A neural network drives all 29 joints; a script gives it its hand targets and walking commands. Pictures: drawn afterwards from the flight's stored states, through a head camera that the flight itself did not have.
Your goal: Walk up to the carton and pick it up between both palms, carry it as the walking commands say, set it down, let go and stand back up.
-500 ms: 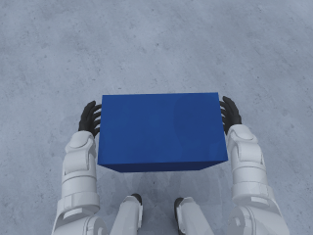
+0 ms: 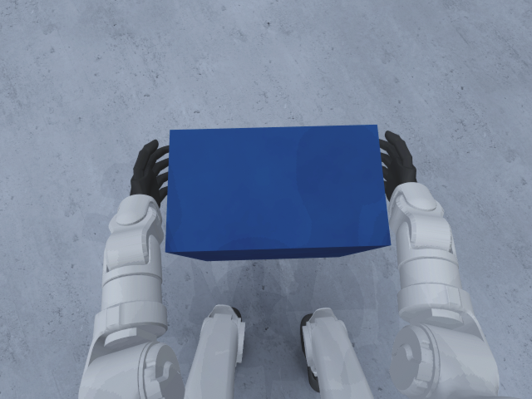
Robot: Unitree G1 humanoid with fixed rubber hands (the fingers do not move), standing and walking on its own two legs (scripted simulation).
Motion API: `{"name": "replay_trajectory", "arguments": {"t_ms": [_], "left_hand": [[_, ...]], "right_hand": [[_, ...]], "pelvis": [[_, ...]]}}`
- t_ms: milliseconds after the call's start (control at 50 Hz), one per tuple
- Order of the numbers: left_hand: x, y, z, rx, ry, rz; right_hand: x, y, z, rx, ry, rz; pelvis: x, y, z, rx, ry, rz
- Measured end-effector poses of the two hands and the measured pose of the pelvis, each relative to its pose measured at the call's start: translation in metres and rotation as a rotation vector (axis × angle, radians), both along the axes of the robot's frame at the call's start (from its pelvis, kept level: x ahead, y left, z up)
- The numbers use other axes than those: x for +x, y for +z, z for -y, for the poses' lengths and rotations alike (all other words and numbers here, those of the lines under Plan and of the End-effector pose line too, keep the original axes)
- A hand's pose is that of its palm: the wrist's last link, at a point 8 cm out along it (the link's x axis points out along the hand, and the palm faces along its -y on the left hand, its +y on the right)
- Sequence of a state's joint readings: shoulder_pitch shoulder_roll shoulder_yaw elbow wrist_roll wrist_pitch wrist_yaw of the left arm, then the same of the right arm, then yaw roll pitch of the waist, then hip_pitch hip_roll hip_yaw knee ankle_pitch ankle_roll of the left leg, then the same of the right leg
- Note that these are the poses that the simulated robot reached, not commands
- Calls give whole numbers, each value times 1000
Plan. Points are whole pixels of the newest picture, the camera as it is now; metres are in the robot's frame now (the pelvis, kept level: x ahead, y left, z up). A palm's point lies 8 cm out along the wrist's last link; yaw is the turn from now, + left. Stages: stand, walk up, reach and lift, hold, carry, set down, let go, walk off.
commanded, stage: set down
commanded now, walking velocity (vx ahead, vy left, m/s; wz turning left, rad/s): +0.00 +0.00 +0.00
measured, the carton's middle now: (273, 207) +0.42 +0.01 -0.17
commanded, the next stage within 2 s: none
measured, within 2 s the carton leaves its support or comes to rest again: neither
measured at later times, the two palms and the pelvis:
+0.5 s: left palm (166, 193) +0.44 +0.20 -0.17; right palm (378, 183) +0.46 -0.18 -0.17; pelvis -0.03 +0.00 -0.08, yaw +0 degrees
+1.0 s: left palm (179, 196) +0.46 +0.20 -0.26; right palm (361, 187) +0.48 -0.17 -0.26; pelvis -0.04 +0.00 -0.15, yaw +0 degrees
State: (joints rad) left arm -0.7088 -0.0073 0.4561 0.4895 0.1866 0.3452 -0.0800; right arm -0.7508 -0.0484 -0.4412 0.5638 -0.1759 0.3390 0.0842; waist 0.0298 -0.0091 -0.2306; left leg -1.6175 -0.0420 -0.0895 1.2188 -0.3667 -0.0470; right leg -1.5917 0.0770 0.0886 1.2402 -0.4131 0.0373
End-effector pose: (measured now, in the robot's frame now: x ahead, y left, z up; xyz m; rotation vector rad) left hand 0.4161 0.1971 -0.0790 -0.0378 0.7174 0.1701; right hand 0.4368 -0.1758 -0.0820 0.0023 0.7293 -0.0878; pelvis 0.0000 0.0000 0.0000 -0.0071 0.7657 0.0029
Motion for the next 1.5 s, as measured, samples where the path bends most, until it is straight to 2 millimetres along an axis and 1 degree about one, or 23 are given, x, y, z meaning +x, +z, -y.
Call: {"name": "replay_trajectory", "arguments": {"t_ms": [440, 660, 920, 1160, 1500], "left_hand": [[22, -76, 0, 4, 0, 10], [33, -115, 0, 10, -2, 6], [42, -164, -2, 13, -1, 3], [52, -207, -2, 15, -2, 2], [67, -266, -2, 21, -11, -5]], "right_hand": [[23, -73, 0, -11, -1, 13], [33, -113, -1, -17, 3, 10], [44, -161, -3, -21, 6, 8], [54, -203, -3, -33, 8, 7], [70, -259, -3, -47, 18, 2]], "pelvis": [[-24, -72, -4, -3, -2, -73], [-31, -103, -2, -1, -4, -95], [-37, -138, -1, 0, -6, -112], [-42, -169, -2, 0, -8, -111], [-43, -207, -4, 3, -12, -83]]}}
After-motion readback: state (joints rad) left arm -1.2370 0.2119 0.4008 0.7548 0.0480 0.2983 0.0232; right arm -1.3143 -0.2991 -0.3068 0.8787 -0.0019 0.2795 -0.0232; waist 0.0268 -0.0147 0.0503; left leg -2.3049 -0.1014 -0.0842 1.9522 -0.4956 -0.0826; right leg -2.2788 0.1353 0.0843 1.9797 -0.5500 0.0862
